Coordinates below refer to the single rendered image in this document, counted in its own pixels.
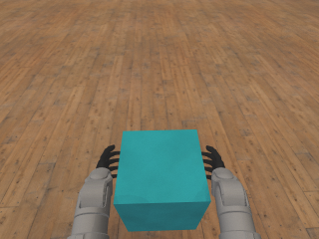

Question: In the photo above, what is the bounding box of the left robot hand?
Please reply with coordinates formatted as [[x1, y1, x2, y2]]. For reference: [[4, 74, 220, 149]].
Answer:
[[96, 144, 121, 178]]

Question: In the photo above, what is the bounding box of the robot right forearm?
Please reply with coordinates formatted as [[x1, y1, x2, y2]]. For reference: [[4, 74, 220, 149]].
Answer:
[[211, 167, 262, 239]]

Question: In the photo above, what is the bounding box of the robot left forearm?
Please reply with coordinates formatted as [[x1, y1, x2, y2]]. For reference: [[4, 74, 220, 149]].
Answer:
[[67, 167, 113, 239]]

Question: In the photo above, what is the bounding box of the right robot hand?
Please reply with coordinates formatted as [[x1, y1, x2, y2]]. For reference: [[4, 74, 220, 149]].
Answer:
[[201, 145, 225, 180]]

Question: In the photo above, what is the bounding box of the carton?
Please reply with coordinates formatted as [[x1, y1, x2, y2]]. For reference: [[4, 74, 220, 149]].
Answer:
[[113, 129, 211, 232]]

